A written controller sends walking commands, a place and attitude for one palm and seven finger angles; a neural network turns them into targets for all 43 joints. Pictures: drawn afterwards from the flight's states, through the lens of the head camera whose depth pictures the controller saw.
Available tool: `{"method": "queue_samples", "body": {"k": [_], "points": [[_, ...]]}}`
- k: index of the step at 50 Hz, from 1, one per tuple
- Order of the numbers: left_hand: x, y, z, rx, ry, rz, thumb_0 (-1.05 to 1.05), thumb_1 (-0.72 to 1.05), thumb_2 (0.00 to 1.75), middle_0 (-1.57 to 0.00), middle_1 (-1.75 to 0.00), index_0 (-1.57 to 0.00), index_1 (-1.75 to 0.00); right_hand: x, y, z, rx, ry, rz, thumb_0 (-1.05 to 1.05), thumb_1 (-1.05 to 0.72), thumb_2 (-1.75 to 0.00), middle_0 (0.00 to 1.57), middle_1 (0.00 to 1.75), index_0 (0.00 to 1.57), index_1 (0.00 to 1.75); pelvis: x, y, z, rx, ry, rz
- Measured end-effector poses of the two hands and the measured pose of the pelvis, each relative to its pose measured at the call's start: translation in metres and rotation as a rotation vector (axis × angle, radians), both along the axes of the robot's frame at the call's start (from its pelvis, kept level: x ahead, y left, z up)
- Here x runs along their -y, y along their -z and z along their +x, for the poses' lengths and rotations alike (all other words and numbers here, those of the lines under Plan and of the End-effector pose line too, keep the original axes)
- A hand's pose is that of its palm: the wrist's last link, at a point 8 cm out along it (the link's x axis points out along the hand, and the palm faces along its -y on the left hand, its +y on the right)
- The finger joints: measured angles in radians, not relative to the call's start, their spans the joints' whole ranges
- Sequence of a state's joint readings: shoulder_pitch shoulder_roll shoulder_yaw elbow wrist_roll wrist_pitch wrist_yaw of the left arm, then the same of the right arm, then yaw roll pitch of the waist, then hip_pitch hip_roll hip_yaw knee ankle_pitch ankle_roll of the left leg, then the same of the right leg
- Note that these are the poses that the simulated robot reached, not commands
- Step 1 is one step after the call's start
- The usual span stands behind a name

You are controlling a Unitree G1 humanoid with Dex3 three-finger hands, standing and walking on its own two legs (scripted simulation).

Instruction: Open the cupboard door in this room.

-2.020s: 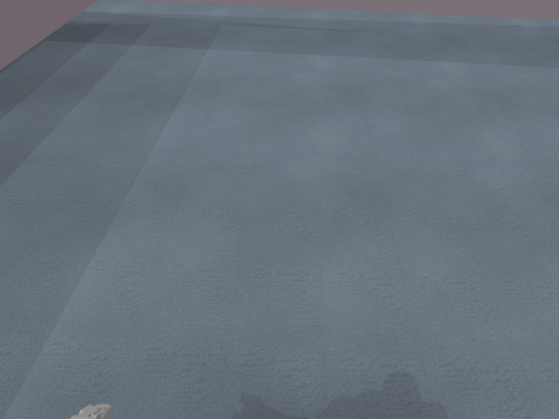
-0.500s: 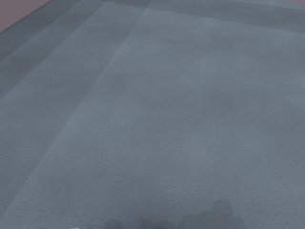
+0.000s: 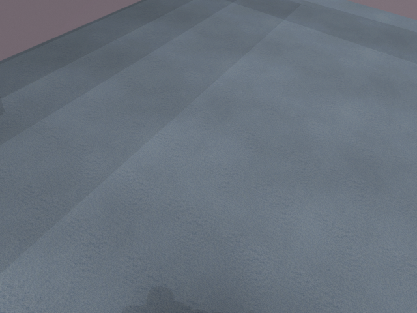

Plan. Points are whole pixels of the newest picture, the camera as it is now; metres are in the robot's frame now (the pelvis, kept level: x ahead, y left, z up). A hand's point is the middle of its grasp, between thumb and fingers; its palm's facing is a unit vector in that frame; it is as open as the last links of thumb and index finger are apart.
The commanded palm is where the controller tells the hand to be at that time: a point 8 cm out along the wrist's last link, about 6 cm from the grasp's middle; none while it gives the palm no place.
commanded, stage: turn or walk to find it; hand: left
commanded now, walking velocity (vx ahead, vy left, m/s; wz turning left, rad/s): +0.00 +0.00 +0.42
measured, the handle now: out of the picture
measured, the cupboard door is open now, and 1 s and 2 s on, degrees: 0 0 0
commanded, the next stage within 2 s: none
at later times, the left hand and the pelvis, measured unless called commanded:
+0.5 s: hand out of the picture +0.03 +0.19 -0.14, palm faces +0.21 -0.94 -0.28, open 7.4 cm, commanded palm none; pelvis -0.02 -0.02 +0.01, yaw +12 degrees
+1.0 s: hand out of the picture -0.09 +0.23 -0.16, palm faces +0.44 -0.87 -0.23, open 7.4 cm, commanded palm none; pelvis -0.04 +0.02 +0.02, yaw +24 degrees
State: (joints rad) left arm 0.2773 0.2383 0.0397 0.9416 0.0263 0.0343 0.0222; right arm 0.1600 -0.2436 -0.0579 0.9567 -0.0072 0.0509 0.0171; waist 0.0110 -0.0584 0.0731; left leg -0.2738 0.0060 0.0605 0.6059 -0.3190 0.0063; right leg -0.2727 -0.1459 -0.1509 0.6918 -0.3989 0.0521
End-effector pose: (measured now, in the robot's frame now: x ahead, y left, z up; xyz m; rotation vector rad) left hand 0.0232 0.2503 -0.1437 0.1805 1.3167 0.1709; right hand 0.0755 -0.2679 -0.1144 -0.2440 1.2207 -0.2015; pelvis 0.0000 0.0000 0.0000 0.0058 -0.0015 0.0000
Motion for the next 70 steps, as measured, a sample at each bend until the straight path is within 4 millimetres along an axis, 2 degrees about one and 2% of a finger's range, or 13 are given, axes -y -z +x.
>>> {"method": "queue_samples", "body": {"k": [4, 11, 16, 21, 28, 33, 41, 44, 47, 52, 57, 62, 70], "points": [[-0.017, 0.000, -0.017, -0.060, -0.043, 0.007, 0.01, 0.91, 0.90, -0.20, -0.29, -0.20, -0.30, -0.024, -0.010, 0.015, 0.047, -0.047, 0.005, 0.00, -0.91, -0.90, 0.20, 0.30, 0.20, 0.29, -0.008, -0.006, -0.004, 0.003, -0.016, -0.007], [-0.025, -0.020, -0.009, 0.019, -0.087, 0.017, 0.01, 0.91, 0.90, -0.20, -0.29, -0.20, -0.30, -0.047, -0.011, 0.015, 0.038, -0.095, 0.048, 0.00, -0.91, -0.90, 0.20, 0.30, 0.20, 0.29, -0.012, -0.017, -0.009, 0.002, -0.075, -0.024], [-0.017, -0.031, 0.005, 0.097, -0.104, 0.037, 0.01, 0.91, 0.90, -0.20, -0.29, -0.20, -0.30, -0.043, -0.001, 0.005, 0.005, -0.108, 0.079, 0.00, -0.91, -0.90, 0.20, 0.30, 0.20, 0.30, -0.005, -0.017, -0.013, 0.002, -0.121, -0.017], [0.002, -0.037, 0.009, 0.174, -0.118, 0.073, 0.00, 0.91, 0.90, -0.20, -0.29, -0.20, -0.30, -0.023, 0.019, -0.004, -0.030, -0.118, 0.107, 0.00, -0.91, -0.90, 0.20, 0.30, 0.20, 0.30, 0.014, -0.008, -0.016, -0.003, -0.164, 0.006], [0.022, -0.042, -0.024, 0.152, -0.182, 0.071, 0.00, 0.91, 0.90, -0.20, -0.30, -0.20, -0.30, -0.002, 0.017, -0.005, -0.086, -0.160, 0.091, 0.01, -0.91, -0.90, 0.20, 0.30, 0.20, 0.29, 0.024, -0.013, -0.022, 0.015, -0.240, 0.008], [0.025, -0.034, -0.051, 0.111, -0.241, 0.045, 0.00, 0.91, 0.90, -0.20, -0.30, -0.20, -0.30, -0.004, 0.010, 0.001, -0.116, -0.209, 0.061, 0.01, -0.91, -0.90, 0.19, 0.30, 0.20, 0.29, 0.021, -0.015, -0.024, 0.014, -0.292, 0.015], [0.001, 0.001, -0.115, 0.020, -0.371, -0.006, 0.00, 0.91, 0.90, -0.20, -0.30, -0.20, -0.30, -0.050, 0.004, 0.037, -0.046, -0.344, 0.008, 0.01, -0.91, -0.90, 0.19, 0.30, 0.19, 0.29, -0.006, 0.000, -0.035, 0.004, -0.371, -0.004], [-0.009, 0.001, -0.133, -0.030, -0.402, -0.005, 0.00, 0.91, 0.90, -0.20, -0.30, -0.20, -0.30, -0.069, -0.004, 0.045, -0.001, -0.380, 0.011, 0.00, -0.91, -0.90, 0.19, 0.30, 0.20, 0.29, -0.011, -0.005, -0.040, 0.006, -0.380, -0.008], [-0.016, -0.007, -0.138, -0.024, -0.425, -0.002, 0.01, 0.91, 0.90, -0.20, -0.29, -0.20, -0.30, -0.083, -0.011, 0.047, 0.015, -0.407, 0.017, 0.00, -0.91, -0.90, 0.20, 0.30, 0.20, 0.29, -0.015, -0.012, -0.042, 0.007, -0.401, -0.021], [-0.023, -0.021, -0.132, 0.038, -0.449, 0.020, 0.01, 0.91, 0.90, -0.20, -0.29, -0.20, -0.30, -0.095, -0.012, 0.048, 0.011, -0.444, 0.043, 0.00, -0.91, -0.90, 0.20, 0.30, 0.20, 0.29, -0.016, -0.018, -0.045, 0.006, -0.440, -0.030], [-0.019, -0.031, -0.117, 0.104, -0.462, 0.050, 0.01, 0.91, 0.90, -0.20, -0.29, -0.20, -0.30, -0.090, -0.003, 0.047, -0.008, -0.462, 0.068, 0.00, -0.91, -0.90, 0.20, 0.30, 0.20, 0.30, -0.008, -0.018, -0.046, 0.005, -0.483, -0.022], [-0.003, -0.036, -0.108, 0.169, -0.474, 0.100, 0.00, 0.91, 0.90, -0.20, -0.29, -0.20, -0.30, -0.072, 0.016, 0.051, -0.033, -0.475, 0.097, 0.00, -0.91, -0.90, 0.20, 0.30, 0.20, 0.30, 0.010, -0.008, -0.042, -0.001, -0.524, 0.002], [0.030, -0.041, -0.139, 0.138, -0.558, 0.090, 0.00, 0.91, 0.90, -0.20, -0.30, -0.20, -0.30, -0.056, 0.016, 0.058, -0.097, -0.537, 0.069, 0.00, -0.91, -0.90, 0.20, 0.30, 0.20, 0.29, 0.019, -0.014, -0.044, 0.015, -0.617, 0.008]]}}
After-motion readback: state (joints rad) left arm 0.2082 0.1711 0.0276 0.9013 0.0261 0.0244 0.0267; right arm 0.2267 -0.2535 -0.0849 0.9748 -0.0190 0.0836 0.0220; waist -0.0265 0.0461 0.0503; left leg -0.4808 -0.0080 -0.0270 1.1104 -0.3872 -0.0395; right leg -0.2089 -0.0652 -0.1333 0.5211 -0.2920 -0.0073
